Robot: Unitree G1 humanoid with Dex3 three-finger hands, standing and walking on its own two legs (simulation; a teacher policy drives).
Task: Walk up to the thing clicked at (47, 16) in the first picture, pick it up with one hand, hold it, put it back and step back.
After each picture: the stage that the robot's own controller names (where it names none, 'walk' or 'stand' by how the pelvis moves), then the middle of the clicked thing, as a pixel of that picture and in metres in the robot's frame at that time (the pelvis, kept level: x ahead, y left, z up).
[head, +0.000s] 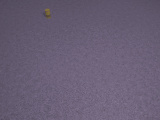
stand; (47, 13) +1.91 +0.47 -0.72
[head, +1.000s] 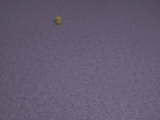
walk; (58, 21) +1.81 +0.23 -0.70
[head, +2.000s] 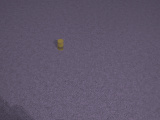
walk; (60, 44) +1.23 +0.17 -0.72
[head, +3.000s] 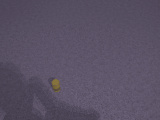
walk; (56, 85) +0.77 +0.20 -0.71
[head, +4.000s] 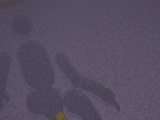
walk; (61, 118) +0.43 +0.24 -0.70
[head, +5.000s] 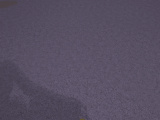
stand; out of the picture +0.40 -0.02 -0.68
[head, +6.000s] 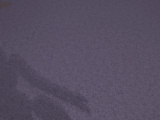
stand; out of the picture +0.36 +0.07 -0.71
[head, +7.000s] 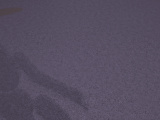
stand; out of the picture +0.33 +0.01 -0.72
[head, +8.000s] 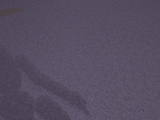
stand; out of the picture +0.36 +0.03 -0.73
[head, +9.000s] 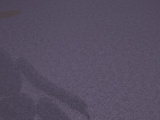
stand; out of the picture +0.37 +0.05 -0.73
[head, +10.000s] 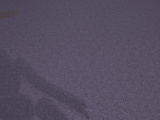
stand; out of the picture +0.35 +0.05 -0.73
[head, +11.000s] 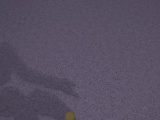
go down; (69, 118) +0.38 +0.06 -0.69
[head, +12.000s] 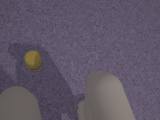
go down; (33, 61) +0.45 +0.10 -0.30
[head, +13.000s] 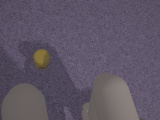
close in; (42, 60) +0.45 +0.10 -0.31
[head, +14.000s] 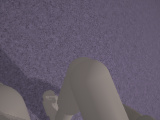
close in; out of the picture +0.45 +0.15 -0.25
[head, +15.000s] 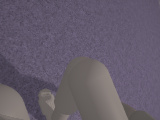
close; out of the picture +0.44 +0.16 -0.25
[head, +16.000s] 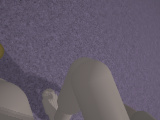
lift; out of the picture +0.41 +0.14 -0.25
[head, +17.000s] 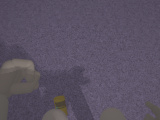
lift; (60, 106) +0.34 +0.12 -0.50
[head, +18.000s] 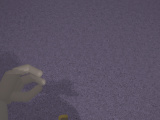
go down; out of the picture +0.34 +0.11 -0.67
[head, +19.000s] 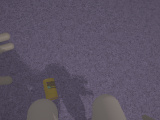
go down; (50, 89) +0.39 +0.11 -0.47
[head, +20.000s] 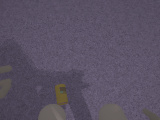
walk; (61, 94) +0.40 +0.10 -0.51
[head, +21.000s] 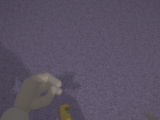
hold; (65, 114) +0.37 +0.09 -0.62
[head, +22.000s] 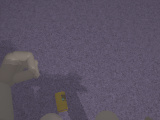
crouch; (61, 101) +0.38 +0.09 -0.56
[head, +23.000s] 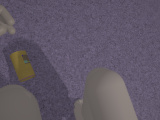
lower; (22, 66) +0.42 +0.13 -0.29
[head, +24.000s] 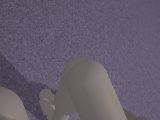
lower; out of the picture +0.42 +0.17 -0.28
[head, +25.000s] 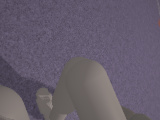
lower; out of the picture +0.42 +0.17 -0.28
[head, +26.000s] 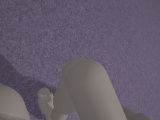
lower; out of the picture +0.42 +0.17 -0.28
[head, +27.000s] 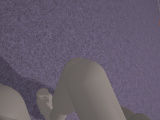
lower; out of the picture +0.42 +0.17 -0.28
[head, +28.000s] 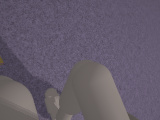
stand; out of the picture +0.42 +0.16 -0.29
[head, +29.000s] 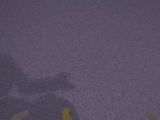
stand; (66, 118) +0.37 +0.06 -0.63
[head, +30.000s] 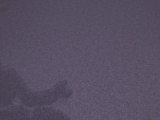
stand; out of the picture +0.34 +0.05 -0.68
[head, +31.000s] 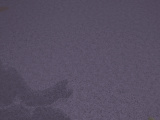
stand; out of the picture +0.34 +0.05 -0.68
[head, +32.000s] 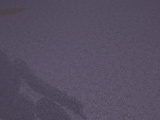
stand; out of the picture +0.36 +0.03 -0.74
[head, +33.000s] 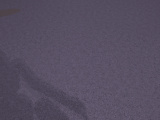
stand; out of the picture +0.35 +0.05 -0.75
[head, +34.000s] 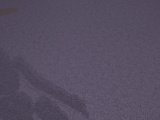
stand; out of the picture +0.33 +0.05 -0.75
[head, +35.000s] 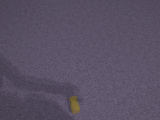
walk; (74, 104) +0.46 +0.05 -0.72
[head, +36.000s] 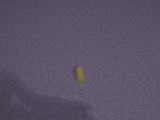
walk; (79, 74) +0.75 +0.03 -0.72
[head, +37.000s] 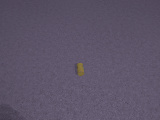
stand; (80, 69) +0.99 +0.04 -0.73
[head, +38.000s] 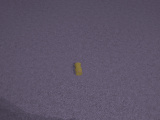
stand; (78, 69) +0.97 +0.03 -0.75
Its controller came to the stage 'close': yes
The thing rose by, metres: 0.23
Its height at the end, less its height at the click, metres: -0.02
